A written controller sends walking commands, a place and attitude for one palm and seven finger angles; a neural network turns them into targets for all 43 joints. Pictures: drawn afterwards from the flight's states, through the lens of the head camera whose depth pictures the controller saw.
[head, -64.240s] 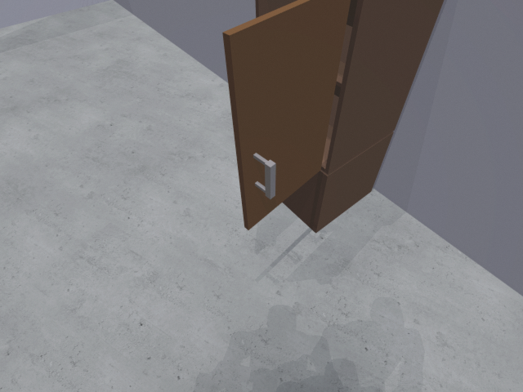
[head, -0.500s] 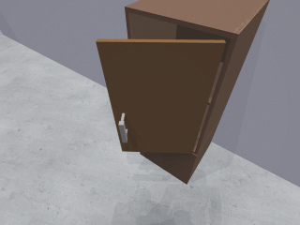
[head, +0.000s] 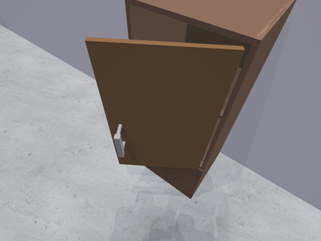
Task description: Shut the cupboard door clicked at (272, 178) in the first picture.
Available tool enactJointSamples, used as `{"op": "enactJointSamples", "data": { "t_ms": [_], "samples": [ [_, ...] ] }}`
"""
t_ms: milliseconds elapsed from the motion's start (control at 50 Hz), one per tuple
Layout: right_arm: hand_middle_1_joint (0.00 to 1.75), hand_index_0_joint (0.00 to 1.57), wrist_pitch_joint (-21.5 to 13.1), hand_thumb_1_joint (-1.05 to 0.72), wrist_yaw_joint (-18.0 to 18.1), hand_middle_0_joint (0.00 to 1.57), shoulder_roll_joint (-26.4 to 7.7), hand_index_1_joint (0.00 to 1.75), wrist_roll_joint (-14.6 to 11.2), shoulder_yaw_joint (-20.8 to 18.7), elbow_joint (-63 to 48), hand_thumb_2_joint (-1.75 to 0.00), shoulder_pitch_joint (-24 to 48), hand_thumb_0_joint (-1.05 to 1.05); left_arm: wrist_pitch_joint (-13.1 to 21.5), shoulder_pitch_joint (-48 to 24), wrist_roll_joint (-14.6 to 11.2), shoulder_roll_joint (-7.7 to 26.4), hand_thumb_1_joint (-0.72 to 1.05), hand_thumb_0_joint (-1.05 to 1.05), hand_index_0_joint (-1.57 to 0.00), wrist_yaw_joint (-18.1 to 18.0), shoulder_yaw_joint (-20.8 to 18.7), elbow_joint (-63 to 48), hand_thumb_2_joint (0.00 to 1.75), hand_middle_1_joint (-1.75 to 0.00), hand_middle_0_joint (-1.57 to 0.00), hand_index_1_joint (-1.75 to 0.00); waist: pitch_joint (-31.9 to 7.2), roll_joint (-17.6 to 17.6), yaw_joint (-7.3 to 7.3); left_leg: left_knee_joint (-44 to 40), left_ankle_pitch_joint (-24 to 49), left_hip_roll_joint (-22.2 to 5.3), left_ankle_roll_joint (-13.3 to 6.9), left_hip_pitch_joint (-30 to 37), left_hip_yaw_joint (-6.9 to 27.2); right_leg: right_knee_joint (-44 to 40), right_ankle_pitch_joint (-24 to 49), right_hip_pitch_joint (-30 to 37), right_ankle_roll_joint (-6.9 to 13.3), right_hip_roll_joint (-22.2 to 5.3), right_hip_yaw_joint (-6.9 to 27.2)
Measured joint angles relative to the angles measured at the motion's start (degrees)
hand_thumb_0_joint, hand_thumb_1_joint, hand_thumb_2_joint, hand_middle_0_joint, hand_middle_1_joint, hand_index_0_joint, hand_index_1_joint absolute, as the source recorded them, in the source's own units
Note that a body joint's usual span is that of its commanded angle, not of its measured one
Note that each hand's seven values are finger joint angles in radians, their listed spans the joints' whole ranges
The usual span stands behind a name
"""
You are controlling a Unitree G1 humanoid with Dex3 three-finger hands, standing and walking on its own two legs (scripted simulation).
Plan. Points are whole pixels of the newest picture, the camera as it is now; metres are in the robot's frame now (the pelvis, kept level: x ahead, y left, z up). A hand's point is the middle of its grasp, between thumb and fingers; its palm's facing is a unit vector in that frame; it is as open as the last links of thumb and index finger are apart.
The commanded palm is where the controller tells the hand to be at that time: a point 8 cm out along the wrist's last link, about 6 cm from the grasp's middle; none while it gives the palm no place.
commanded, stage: come to a stop and stand still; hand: left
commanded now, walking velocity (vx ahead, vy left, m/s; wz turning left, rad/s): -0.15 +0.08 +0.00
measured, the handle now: (120, 141) +0.45 +0.17 -0.11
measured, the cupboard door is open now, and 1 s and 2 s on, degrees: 33 33 33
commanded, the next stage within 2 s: look again from close up in 1.86 s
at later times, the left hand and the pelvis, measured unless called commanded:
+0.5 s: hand out of the picture +0.03 +0.24 -0.16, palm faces -0.02 -0.96 -0.27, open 7.3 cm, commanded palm none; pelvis -0.04 +0.04 +0.00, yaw -1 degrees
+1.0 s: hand out of the picture +0.01 +0.25 -0.16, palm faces -0.06 -0.97 -0.25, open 7.4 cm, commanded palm none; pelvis -0.02 +0.05 +0.01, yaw -2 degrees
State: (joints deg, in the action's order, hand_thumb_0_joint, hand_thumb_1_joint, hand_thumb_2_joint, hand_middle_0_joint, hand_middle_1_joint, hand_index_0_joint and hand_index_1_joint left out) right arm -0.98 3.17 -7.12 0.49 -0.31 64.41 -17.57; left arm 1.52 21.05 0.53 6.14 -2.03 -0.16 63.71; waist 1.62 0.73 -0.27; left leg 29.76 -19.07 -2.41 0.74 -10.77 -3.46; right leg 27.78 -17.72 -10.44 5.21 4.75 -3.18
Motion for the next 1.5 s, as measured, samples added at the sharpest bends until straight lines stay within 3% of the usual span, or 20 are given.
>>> {"op": "enactJointSamples", "data": {
  "t_ms": [80, 300, 360, 400, 520, 700, 920, 1140, 1500],
  "samples": [
    [0.29, 0.20, 0.2, -0.93, 1.0, 0.20, 0.2, 0.30, -0.1, -0.2, -0.6, -0.90, 1.8, 0.01, -0.4, -1.9, 0.0, -0.2, 0.91, 0.00, -0.20, -0.5, 0.4, -0.5, 0.90, -0.30, -0.20, -0.30, 0.0, 0.6, -0.38, -2.7, 1.4, 0.7, -0.1, 1.4, -0.5, -1.4, 0.7, 0.8, -0.8, -0.6, 0.5],
    [0.29, 0.20, 0.9, -0.93, 0.1, 0.20, -1.7, 0.30, 0.0, -0.9, -3.7, -0.90, 5.5, 0.00, -1.0, -6.2, 0.2, 3.3, 0.92, 0.01, -0.20, -1.2, -0.3, -3.4, 0.90, -0.30, -0.20, -0.30, 1.0, -0.8, -0.13, -2.2, 2.7, 1.4, -1.1, 0.2, -1.7, -0.2, 1.7, -0.8, -1.6, -1.5, 1.4],
    [0.29, 0.20, 1.9, -0.93, -1.2, 0.20, -2.8, 0.30, -0.1, -1.2, -6.4, -0.90, 5.6, 0.00, -0.2, -6.0, 0.4, 3.5, 0.92, 0.01, -0.20, -1.5, 0.1, -5.5, 0.90, -0.30, -0.20, -0.30, 0.5, -2.7, 0.50, 3.4, -1.0, 1.0, -1.0, -3.3, 0.3, 0.4, 2.4, -2.4, -1.6, -0.7, 1.2],
    [0.29, 0.20, 1.6, -0.92, -1.8, 0.20, -3.4, 0.30, 0.1, -1.3, -7.6, -0.90, 5.1, 0.00, 0.0, -6.0, 0.4, 3.8, 0.92, 0.01, -0.20, -1.1, 0.3, -6.3, 0.90, -0.30, -0.20, -0.30, 0.3, -3.6, 1.26, 3.1, 1.1, 1.0, -1.3, -3.5, 1.1, 1.8, 2.1, -3.0, -1.7, -0.7, 1.0],
    [0.29, 0.20, 0.6, -0.91, -2.6, 0.20, -3.8, 0.30, 1.0, -0.2, -8.2, -0.90, 2.4, 0.00, -1.0, -7.7, 0.3, 5.4, 0.91, 0.01, -0.20, 0.0, 0.5, -7.4, 0.90, -0.30, -0.20, -0.30, -0.9, -2.9, 1.32, 0.2, 3.0, 3.6, -3.5, -2.2, -0.3, 2.3, 2.5, -3.4, -3.4, -3.2, 2.4],
    [0.29, 0.20, 0.5, -0.91, -2.8, 0.20, -5.2, 0.30, 1.1, 0.6, -5.7, -0.90, 1.3, 0.00, -1.1, -8.1, 0.4, 7.0, 0.91, 0.00, -0.20, 0.8, 0.6, -6.8, 0.90, -0.30, -0.20, -0.30, -0.1, -2.5, 0.88, -4.4, 5.9, 5.6, -4.6, -1.4, -1.2, 1.0, 3.7, -4.1, -4.4, -5.0, 3.5],
    [0.29, 0.20, -0.4, -0.91, -2.3, 0.20, -7.0, 0.30, 0.6, 0.8, -2.7, -0.90, 3.9, 0.00, -1.0, -7.8, 0.1, 6.8, 0.91, 0.01, -0.20, 1.0, 1.4, -2.2, 0.90, -0.30, -0.20, -0.30, 1.4, -1.3, 0.45, -6.1, 5.6, 5.5, -4.4, 0.3, -1.1, -0.6, 3.4, -2.4, -4.6, -4.9, 3.5],
    [0.29, 0.20, -0.8, -0.91, -1.9, 0.20, -6.7, 0.30, 0.5, 1.2, -1.8, -0.90, 8.2, 0.00, -0.7, -10.1, 0.1, 6.7, 0.91, 0.00, -0.20, 1.0, 1.7, -0.9, 0.90, -0.30, -0.20, -0.30, 1.4, -0.4, 0.03, -6.7, 4.4, 5.1, -3.8, 2.1, -0.7, -1.6, 2.4, -0.4, -4.2, -4.4, 3.1],
    [0.29, 0.20, -0.4, -0.91, -1.9, 0.21, -7.3, 0.30, 0.6, 1.0, -1.2, -0.90, 10.0, 0.00, -0.4, -12.9, 0.1, 9.2, 0.91, 0.00, -0.20, 0.9, 0.9, -2.4, 0.90, -0.30, -0.20, -0.30, 0.9, -0.5, 0.13, -8.1, 3.7, 4.3, -2.8, 4.0, -0.1, -3.2, 1.6, 1.6, -3.4, -3.6, 2.7]
  ]
}}
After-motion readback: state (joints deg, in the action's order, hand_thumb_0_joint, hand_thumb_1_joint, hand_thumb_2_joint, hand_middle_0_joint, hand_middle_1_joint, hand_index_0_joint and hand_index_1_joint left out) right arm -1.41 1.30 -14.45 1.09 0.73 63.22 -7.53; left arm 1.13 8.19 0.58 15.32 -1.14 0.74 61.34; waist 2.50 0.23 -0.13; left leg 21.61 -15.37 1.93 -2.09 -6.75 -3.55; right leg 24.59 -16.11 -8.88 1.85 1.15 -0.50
